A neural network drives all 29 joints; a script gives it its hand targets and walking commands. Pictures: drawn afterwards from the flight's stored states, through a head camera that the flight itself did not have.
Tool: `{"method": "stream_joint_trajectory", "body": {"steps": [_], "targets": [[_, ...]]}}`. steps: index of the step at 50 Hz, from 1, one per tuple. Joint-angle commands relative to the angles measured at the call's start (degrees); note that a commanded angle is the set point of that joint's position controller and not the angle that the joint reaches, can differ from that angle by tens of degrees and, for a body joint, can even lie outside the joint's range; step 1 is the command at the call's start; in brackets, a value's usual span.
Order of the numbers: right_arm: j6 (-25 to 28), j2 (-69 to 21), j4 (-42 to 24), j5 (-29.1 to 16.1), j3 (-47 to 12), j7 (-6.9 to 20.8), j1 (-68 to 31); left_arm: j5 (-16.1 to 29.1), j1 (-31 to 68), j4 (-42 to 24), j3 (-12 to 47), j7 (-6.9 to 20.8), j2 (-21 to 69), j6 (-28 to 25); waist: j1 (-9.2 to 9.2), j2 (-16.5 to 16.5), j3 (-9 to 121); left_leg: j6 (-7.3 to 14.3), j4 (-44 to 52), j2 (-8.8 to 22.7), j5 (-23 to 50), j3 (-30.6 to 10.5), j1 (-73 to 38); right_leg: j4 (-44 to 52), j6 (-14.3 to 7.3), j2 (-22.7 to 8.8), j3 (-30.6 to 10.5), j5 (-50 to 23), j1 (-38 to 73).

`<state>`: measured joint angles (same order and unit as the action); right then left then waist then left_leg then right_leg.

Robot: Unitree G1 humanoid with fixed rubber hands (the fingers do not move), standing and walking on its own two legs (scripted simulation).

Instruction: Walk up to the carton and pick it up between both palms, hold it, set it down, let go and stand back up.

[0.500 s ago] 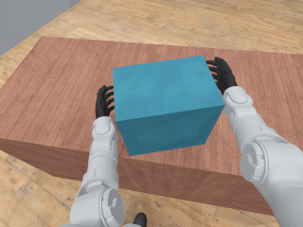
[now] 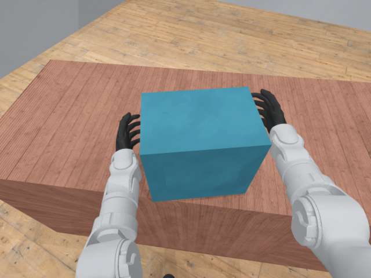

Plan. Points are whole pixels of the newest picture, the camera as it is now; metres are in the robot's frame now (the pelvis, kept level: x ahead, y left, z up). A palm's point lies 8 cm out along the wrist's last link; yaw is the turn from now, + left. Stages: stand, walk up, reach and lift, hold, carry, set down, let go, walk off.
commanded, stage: reach and lift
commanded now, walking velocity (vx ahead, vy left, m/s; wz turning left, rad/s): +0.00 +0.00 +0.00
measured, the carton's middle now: (197, 147) +0.40 +0.06 +0.01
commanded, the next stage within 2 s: none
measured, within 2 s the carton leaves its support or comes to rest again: neither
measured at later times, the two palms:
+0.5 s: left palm (124, 132) +0.35 +0.22 +0.10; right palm (287, 118) +0.42 -0.12 +0.13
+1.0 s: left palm (126, 121) +0.36 +0.21 +0.13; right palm (301, 122) +0.39 -0.13 +0.15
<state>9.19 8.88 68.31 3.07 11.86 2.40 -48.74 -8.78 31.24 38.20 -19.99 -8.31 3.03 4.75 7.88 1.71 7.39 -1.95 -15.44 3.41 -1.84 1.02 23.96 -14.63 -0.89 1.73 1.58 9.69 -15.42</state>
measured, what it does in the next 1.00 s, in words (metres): stands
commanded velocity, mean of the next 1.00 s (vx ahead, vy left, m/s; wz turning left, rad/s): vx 0.00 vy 0.00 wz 0.00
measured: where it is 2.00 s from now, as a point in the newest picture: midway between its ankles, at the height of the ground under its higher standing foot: outside the picture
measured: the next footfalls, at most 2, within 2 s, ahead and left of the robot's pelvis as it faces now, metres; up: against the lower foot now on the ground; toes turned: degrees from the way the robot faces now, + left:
none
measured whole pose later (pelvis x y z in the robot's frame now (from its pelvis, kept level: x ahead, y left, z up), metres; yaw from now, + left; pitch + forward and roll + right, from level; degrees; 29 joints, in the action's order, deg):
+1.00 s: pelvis +0.00 +0.00 +0.00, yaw +1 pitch -3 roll +0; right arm -7.8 6.5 43.1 -7.4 2.7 -4.9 -39.7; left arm -14.6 31.1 17.6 -17.5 -1.2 -0.7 27.6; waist -0.1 3.7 0.0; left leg -1.4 -13.6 2.0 -2.9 0.8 7.7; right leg -13.1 -0.3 0.4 2.1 11.1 0.9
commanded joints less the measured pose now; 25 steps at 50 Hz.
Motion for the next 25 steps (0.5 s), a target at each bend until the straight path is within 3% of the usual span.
{"method": "stream_joint_trajectory", "body": {"steps": [1,2,3,4,5,6,7,8,9,10,11,12,13,14,15,16,17,18,19,20,21,22,23,24,25], "targets": [[1.4,-28.2,-11.6,0.3,-11.5,5.8,-31.3,2.2,38.3,-13.0,22.5,6.7,30.0,-3.6,0.92,-1.6,33.3,-2.1,-7.0,-2.9,26.1,3.4,-28.2,0.9,1.4,0.2,2.1,-13.4,-0.5],[-0.1,-27.3,-8.7,1.9,-9.7,5.4,-27.9,0.2,37.9,-8.6,20.2,7.4,27.5,-2.3,-1.48,-0.5,25.7,-1.7,-5.5,-3.2,19.0,3.6,-25.1,2.3,1.4,-0.6,1.9,-10.2,-0.7],[-0.1,-29.0,-11.6,0.3,-11.4,5.4,-29.9,2.0,39.0,-10.0,20.9,7.9,27.7,-2.2,-1.65,0.6,28.9,-1.4,-5.7,-3.2,19.8,3.9,-27.4,1.9,1.7,-0.2,2.3,-12.0,0.4],[-0.7,-27.6,-9.3,0.0,-9.2,5.5,-28.7,2.8,40.1,-10.6,22.4,7.7,28.5,-1.3,-3.25,0.3,28.6,-1.9,-5.0,-3.2,16.9,3.5,-27.0,2.0,1.7,-0.2,2.5,-10.1,1.2],[-1.6,-28.0,-11.1,-0.8,-11.4,5.8,-30.6,1.3,37.6,-9.4,20.8,7.5,28.4,-0.1,-0.36,0.4,26.8,-1.6,-4.0,-3.0,15.9,2.9,-27.4,2.4,1.5,-0.3,2.6,-7.1,1.9],[-1.6,-27.0,-8.8,-0.7,-8.7,6.7,-32.7,1.0,42.3,-8.6,20.6,7.6,28.8,-0.2,-1.05,-1.4,25.8,-1.7,-3.0,-2.8,12.0,2.9,-27.8,2.8,0.8,-0.2,2.9,-3.3,0.1],[-1.7,-26.6,-6.3,-1.5,-7.8,7.4,-33.0,0.5,41.7,-9.1,20.0,7.1,29.8,0.6,0.27,-1.1,25.6,-1.7,-2.2,-2.4,9.5,3.0,-27.6,2.9,0.4,0.5,3.0,-1.2,-0.4],[-2.3,-25.1,-6.9,-1.4,-6.3,7.9,-33.6,0.5,42.8,-9.4,19.7,7.1,28.1,1.7,-0.47,-1.9,22.7,-1.3,-1.4,-2.4,7.1,2.6,-27.7,3.2,0.1,0.2,3.0,1.0,-1.5],[-2.2,-25.3,-7.1,-1.0,-5.9,8.2,-33.0,0.5,40.0,-8.9,19.5,6.8,29.1,2.9,0.52,-1.0,22.1,-1.2,-1.0,-2.2,5.9,3.4,-26.2,2.8,0.2,0.5,3.2,1.3,-0.8],[-2.5,-25.1,-8.1,-2.3,-6.3,8.0,-33.5,1.1,40.9,-9.5,20.2,6.9,29.3,3.7,-0.22,-0.4,21.3,-1.0,-0.9,-2.2,4.8,2.8,-26.2,3.1,0.3,0.0,3.3,1.2,-0.3],[-3.4,-24.6,-6.2,-0.8,-4.9,8.2,-33.6,-1.5,40.3,-6.0,16.6,7.4,27.2,4.7,0.24,-1.0,16.5,-0.6,-0.1,-2.6,2.3,3.5,-25.3,4.1,-0.1,-0.2,2.8,5.0,-1.6],[-3.9,-25.4,-8.8,-1.5,-6.2,8.3,-32.8,-0.6,38.3,-7.5,17.1,7.7,26.5,5.8,-0.15,1.6,16.7,-0.4,-0.1,-2.6,3.4,3.6,-26.0,3.8,0.8,-0.1,3.2,1.3,1.1],[-4.2,-23.6,-5.4,-0.4,-2.9,8.5,-32.4,-1.8,39.2,-7.2,16.4,7.9,26.8,6.5,-0.68,-0.5,16.3,-0.9,0.5,-2.4,2.1,3.2,-26.1,3.5,0.1,0.1,3.0,2.9,-0.3],[-4.4,-25.4,-8.7,-0.5,-3.7,7.9,-31.4,-1.2,38.7,-7.6,16.2,8.6,25.5,7.2,-1.24,1.0,16.0,0.0,0.6,-3.3,2.9,4.0,-25.4,3.6,1.1,-0.6,2.6,0.4,2.8],[-5.3,-23.5,-6.0,-0.9,-3.1,8.0,-30.6,-2.5,36.7,-6.2,14.0,9.1,25.2,8.2,-1.01,1.3,13.4,0.4,1.5,-3.7,2.4,4.1,-24.4,4.1,1.2,-0.6,2.5,1.8,2.9],[-4.6,-23.6,-7.8,-0.5,-3.2,8.6,-33.6,-0.8,39.4,-9.9,16.0,9.0,26.4,8.2,-1.23,1.0,16.1,0.2,1.7,-2.8,2.7,4.1,-26.2,3.1,1.0,0.3,3.1,1.5,2.4],[-5.2,-24.8,-8.4,-1.0,-4.8,8.5,-29.9,-0.7,39.0,-11.2,16.0,9.2,25.6,8.0,-0.63,1.3,17.7,0.3,1.4,-3.4,4.9,4.3,-25.9,3.3,1.1,-0.2,2.9,-0.2,3.0],[-5.5,-25.0,-10.8,0.0,-5.3,7.9,-30.5,-1.0,37.6,-9.5,15.2,9.9,24.6,9.0,-1.48,2.5,16.7,0.4,0.8,-3.6,5.0,4.7,-26.0,3.7,1.7,-0.6,2.4,-1.8,4.1],[-5.2,-25.3,-9.7,-1.2,-4.6,8.5,-31.7,-0.6,38.0,-11.6,16.5,9.4,26.8,8.8,-1.79,-0.3,19.0,-0.1,0.5,-3.2,7.5,3.9,-27.2,3.2,1.1,0.0,3.2,-3.1,3.5],[-4.6,-24.5,-12.6,-2.2,-6.6,8.8,-32.1,-0.6,35.9,-14.6,17.8,9.1,26.6,9.0,-0.87,-1.7,22.2,-0.6,-1.2,-3.2,13.0,3.6,-30.2,3.0,0.9,0.3,3.4,-6.3,2.6],[-4.6,-23.9,-13.4,-2.2,-6.1,8.0,-32.5,-1.3,36.5,-14.2,17.4,9.4,25.6,9.8,-1.96,-2.9,20.5,-1.2,-1.5,-3.3,13.7,3.6,-30.9,3.4,1.0,-0.2,3.5,-6.4,2.3],[-5.0,-22.5,-10.9,-0.7,-4.0,7.7,-31.1,-2.1,36.2,-11.0,18.9,9.5,27.1,10.2,-4.26,-4.7,19.8,-2.2,-2.1,-3.0,13.9,2.6,-31.9,3.6,-0.1,0.2,3.7,-4.5,0.9],[-5.0,-23.6,-12.7,-2.6,-5.6,7.8,-29.3,-0.6,36.4,-15.9,20.9,9.5,27.8,10.4,-4.32,-4.3,21.4,-2.0,-1.9,-2.7,13.1,2.5,-32.2,3.3,0.3,0.6,3.6,-5.8,1.2],[-5.6,-23.9,-12.3,-1.5,-5.4,7.4,-28.2,-1.2,37.3,-14.4,19.0,10.1,26.4,10.9,-5.0,-3.0,18.5,-1.5,-1.5,-3.5,10.1,3.1,-31.0,3.8,0.7,0.1,3.4,-3.5,2.2],[-5.1,-26.2,-14.4,-1.5,-6.7,7.4,-29.7,1.2,39.6,-19.0,22.0,10.1,27.2,9.7,-4.27,-2.7,24.5,-1.7,-2.1,-3.4,14.4,3.2,-32.9,3.1,1.1,0.2,3.8,-7.4,2.5]]}}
